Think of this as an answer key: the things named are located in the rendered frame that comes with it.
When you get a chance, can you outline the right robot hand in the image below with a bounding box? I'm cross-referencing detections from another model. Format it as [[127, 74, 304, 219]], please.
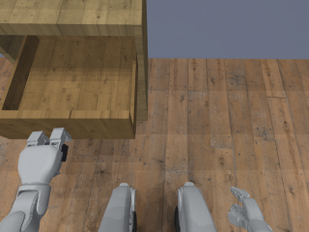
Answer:
[[227, 187, 265, 230]]

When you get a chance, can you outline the cabinet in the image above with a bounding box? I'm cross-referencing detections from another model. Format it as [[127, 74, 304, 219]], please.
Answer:
[[0, 0, 149, 121]]

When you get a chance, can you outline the left robot shin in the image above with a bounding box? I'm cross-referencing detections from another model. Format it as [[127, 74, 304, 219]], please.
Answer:
[[112, 183, 134, 232]]

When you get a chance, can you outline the robot left forearm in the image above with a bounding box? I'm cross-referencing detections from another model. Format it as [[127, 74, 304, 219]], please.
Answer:
[[0, 183, 51, 232]]

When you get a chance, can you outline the right robot thigh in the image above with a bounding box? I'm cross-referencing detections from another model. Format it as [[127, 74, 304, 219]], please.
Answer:
[[177, 186, 217, 232]]

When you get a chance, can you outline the robot right forearm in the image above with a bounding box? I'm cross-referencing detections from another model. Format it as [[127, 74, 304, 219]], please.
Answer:
[[247, 219, 273, 232]]

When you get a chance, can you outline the handle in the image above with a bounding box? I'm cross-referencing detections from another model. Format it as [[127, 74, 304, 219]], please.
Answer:
[[44, 142, 69, 162]]

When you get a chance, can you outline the drawer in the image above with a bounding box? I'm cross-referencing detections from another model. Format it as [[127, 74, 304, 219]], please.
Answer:
[[0, 35, 138, 139]]

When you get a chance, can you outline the left robot hand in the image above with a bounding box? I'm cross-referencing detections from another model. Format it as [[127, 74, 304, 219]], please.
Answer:
[[17, 128, 72, 185]]

